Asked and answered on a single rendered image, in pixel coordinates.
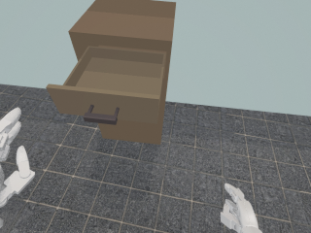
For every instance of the robot right hand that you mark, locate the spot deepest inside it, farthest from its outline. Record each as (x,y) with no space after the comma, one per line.
(241,214)

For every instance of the handle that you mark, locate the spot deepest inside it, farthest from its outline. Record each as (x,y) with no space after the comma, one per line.
(101,118)

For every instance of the cabinet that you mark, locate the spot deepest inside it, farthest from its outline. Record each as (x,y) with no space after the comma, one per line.
(144,25)

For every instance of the drawer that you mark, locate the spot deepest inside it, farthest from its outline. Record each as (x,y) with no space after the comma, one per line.
(108,78)

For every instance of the robot left hand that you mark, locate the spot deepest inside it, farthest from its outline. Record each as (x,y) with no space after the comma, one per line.
(19,179)

